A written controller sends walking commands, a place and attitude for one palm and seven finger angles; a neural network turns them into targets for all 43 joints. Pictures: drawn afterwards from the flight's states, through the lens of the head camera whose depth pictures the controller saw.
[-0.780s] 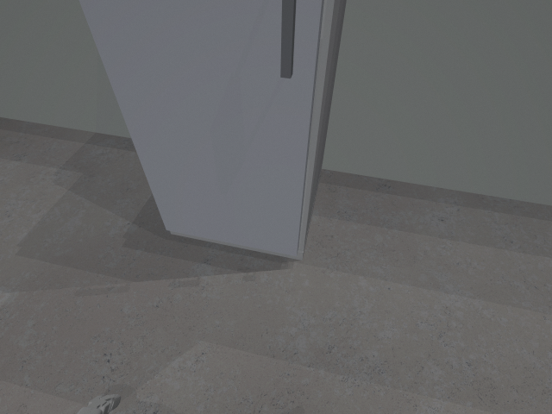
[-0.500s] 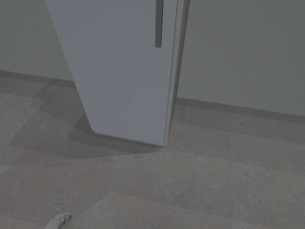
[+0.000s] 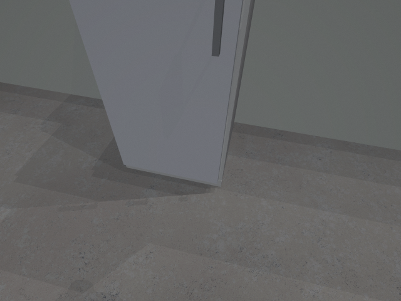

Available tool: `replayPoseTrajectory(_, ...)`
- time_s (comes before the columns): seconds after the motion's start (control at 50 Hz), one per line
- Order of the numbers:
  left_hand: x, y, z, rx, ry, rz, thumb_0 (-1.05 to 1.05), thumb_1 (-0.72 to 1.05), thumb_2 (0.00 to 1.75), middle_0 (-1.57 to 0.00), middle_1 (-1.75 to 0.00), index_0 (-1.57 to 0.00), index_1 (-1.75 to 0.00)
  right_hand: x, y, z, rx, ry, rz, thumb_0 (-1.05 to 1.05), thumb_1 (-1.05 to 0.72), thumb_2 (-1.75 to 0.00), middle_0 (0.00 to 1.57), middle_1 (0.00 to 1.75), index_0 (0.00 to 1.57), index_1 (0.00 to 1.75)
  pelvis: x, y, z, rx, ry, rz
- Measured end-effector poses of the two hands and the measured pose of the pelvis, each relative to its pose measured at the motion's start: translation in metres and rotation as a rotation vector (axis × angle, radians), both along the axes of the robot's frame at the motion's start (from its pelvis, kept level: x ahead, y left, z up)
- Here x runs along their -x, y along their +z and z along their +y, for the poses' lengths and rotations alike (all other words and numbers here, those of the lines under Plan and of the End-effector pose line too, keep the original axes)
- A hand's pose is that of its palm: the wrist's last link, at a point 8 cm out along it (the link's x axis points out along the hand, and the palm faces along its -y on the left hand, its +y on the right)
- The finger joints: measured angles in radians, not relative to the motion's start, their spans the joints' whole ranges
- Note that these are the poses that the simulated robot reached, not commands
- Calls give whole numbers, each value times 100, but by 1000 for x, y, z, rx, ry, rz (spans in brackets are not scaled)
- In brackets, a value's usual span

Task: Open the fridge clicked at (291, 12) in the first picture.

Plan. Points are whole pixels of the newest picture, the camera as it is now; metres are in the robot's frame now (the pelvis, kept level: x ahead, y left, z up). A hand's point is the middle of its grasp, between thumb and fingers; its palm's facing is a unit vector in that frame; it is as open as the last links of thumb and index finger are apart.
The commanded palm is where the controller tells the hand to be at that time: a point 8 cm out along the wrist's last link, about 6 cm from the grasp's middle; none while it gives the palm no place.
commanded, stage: stand and wait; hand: right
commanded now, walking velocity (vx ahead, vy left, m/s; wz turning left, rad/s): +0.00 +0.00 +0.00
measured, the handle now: (220, 6) +0.83 +0.00 +0.24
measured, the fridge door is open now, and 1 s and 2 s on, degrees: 0 0 0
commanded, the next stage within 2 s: look at it before walking up in 0.18 s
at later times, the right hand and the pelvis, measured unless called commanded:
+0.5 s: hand out of the picture +0.09 -0.24 -0.16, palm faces -0.03 +0.94 -0.33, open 7.4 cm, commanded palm none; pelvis +0.01 +0.00 +0.00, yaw +0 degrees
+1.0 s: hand out of the picture +0.09 -0.24 -0.16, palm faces -0.03 +0.94 -0.33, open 7.4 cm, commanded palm none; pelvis +0.01 +0.00 +0.00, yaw +2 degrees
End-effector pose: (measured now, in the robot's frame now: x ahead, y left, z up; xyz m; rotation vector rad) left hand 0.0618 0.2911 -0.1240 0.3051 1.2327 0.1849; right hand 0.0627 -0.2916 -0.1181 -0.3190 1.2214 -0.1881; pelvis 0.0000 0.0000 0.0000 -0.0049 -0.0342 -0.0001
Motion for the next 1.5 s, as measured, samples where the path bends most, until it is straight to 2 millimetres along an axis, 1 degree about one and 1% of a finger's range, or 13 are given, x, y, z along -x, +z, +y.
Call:
replayPoseTrajectory(0.22, -3, 2, 3, 0, 0, -6, 0, 91, 90, -20, -30, -20, -30, -13, 0, 8, -12, 14, -24, 0, -91, -90, 20, 30, 21, 30, -1, 1, 3, -1, 2, 9)
replayPoseTrajectory(0.44, -14, 4, 4, -8, -5, -11, 0, 91, 90, -20, -30, -20, -30, -21, -1, 8, -15, 14, -24, 0, -91, -90, 20, 30, 21, 30, -8, 1, 4, -1, 2, 14)
replayPoseTrajectory(0.74, -34, 7, 2, -10, -18, -39, 0, 91, 90, -20, -30, -20, -30, -25, 1, 4, -7, 4, -24, 0, -91, -90, 20, 30, 21, 30, -15, 2, 3, -2, 1, 12)
replayPoseTrajectory(0.96, -37, 7, 0, -15, -14, -44, 0, 91, 90, -20, -30, -20, -30, -23, -1, 2, -7, 1, -8, 0, -91, -90, 20, 30, 21, 29, -16, 2, 1, -2, 16, 15)
replayPoseTrajectory(1.02, -31, 4, -5, -8, 14, -51, 0, 91, 90, -20, -30, -20, -30, -20, -6, 7, -13, 6, 17, 0, -91, -90, 20, 30, 20, 29, -14, -1, 1, -1, 42, 18)
replayPoseTrajectory(1.06, -25, -1, -10, 5, 38, -53, 0, 91, 90, -20, -30, -20, -30, -18, -11, 13, -26, 18, 37, 0, -91, -90, 20, 30, 20, 29, -11, -3, 1, 2, 62, 20)
replayPoseTrajectory(1.18, 9, -19, -21, 59, 119, -36, 0, 91, 90, -20, -30, -20, -30, -12, -26, 37, -65, 64, 85, 0, -91, -90, 20, 30, 20, 29, -1, -13, 6, 27, 131, 18)
replayPoseTrajectory(1.24, 27, -31, -19, 91, 165, -23, 0, 91, 90, -20, -30, -20, -30, -12, -26, 53, -70, 84, 96, 0, -91, -90, 20, 30, 20, 29, 2, -17, 15, 34, 170, 12)
replayPoseTrajectory(1.32, 45, -51, -6, 120, 219, -3, 0, 91, 90, -20, -30, -20, -30, -13, -29, 74, -58, 116, 68, 0, -91, -90, 20, 30, 20, 29, 5, -29, 29, 23, 207, 20)
replayPoseTrajectory(1.36, 51, -49, -2, 122, 240, 11, 0, 91, 90, -20, -30, -20, -30, -10, -25, 82, -55, 119, 68, 0, -91, -90, 20, 30, 20, 29, 8, -25, 33, 20, 211, 21)
replayPoseTrajectory(1.4, 55, -42, 3, 122, 255, 12, 1, 91, 90, -20, -30, -20, -30, -8, -20, 88, -58, 121, 76, 0, -91, -90, 20, 30, 20, 29, 9, -19, 36, 23, 227, 27)
replayPoseTrajectory(1.5, 57, -24, 13, 100, 298, -33, 1, 91, 90, -20, -30, -20, -30, -9, -12, 98, -69, 164, 98, 0, -91, -90, 20, 30, 21, 29, 12, -6, 39, 37, 284, 48)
